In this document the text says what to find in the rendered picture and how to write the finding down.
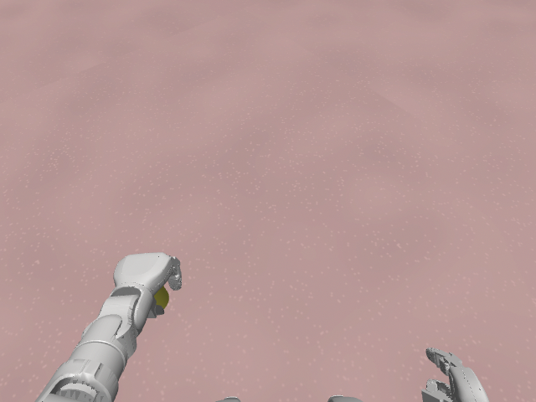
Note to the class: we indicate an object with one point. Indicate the left robot hand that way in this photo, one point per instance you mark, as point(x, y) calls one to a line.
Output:
point(151, 270)

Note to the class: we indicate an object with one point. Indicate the tin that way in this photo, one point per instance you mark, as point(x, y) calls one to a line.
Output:
point(162, 297)

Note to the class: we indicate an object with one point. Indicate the left robot arm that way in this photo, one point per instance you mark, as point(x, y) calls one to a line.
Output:
point(92, 372)

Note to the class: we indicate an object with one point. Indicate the right robot hand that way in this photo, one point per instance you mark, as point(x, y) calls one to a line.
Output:
point(464, 384)

